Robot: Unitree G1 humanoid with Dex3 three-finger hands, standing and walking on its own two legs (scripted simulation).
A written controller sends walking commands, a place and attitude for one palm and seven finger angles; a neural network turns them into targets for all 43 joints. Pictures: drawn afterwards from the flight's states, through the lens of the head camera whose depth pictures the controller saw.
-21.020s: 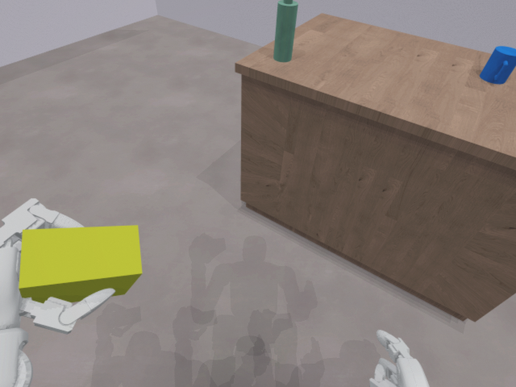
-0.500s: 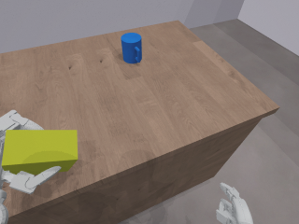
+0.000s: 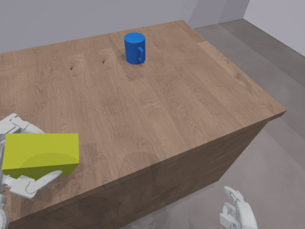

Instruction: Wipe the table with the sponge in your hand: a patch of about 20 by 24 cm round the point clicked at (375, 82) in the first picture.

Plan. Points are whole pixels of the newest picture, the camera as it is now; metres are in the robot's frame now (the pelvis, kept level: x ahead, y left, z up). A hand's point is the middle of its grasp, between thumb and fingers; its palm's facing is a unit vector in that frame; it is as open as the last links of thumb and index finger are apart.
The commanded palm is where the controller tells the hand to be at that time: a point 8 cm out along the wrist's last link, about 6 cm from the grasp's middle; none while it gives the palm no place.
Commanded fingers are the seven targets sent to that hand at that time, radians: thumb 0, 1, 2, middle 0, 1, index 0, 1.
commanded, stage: shuffle to correct the standing spot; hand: left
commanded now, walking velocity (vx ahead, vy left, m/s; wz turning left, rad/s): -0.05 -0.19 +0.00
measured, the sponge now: (53, 157) +0.23 +0.21 +0.14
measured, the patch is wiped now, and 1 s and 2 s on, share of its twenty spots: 0.00 0.00 0.00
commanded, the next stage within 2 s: come to a stop and stand still in 0.08 s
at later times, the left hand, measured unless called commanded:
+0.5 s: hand (25, 163) +0.21 +0.26 +0.14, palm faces +0.25 -0.89 -0.37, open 9.9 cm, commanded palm +0.15 +0.32 +0.18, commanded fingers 0.00 0.10 1.30 -1.20 -1.60 -1.20 -1.60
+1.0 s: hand out of the picture +0.22 +0.35 +0.15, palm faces +0.36 -0.86 -0.36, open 9.9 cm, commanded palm +0.16 +0.38 +0.18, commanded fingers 0.00 0.10 1.30 -1.20 -1.60 -1.20 -1.60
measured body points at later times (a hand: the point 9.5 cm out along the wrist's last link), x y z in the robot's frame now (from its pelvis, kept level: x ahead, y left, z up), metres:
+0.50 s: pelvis -0.02 +0.04 +0.00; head +0.01 +0.05 +0.45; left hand +0.19 +0.30 +0.16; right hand +0.14 -0.21 -0.07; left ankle +0.02 +0.16 -0.73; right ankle +0.01 -0.06 -0.73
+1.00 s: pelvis -0.01 +0.10 +0.00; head +0.03 +0.14 +0.45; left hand +0.20 +0.39 +0.17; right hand +0.19 -0.10 -0.06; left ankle +0.02 +0.16 -0.73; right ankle +0.01 -0.06 -0.73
